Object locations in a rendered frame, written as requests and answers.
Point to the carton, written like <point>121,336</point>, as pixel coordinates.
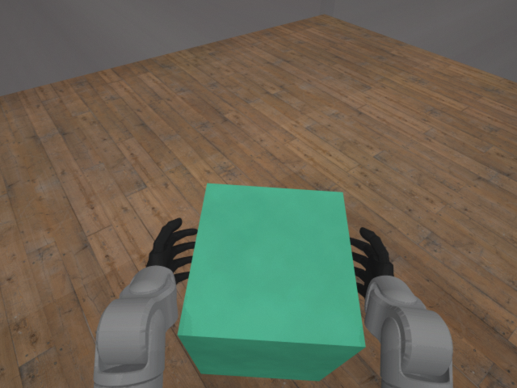
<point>271,290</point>

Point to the left robot hand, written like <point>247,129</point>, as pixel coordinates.
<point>163,250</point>

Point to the right robot hand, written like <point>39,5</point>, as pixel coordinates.
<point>377,263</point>

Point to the left robot forearm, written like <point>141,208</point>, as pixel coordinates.
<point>131,335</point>

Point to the right robot forearm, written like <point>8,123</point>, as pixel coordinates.
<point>415,343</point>

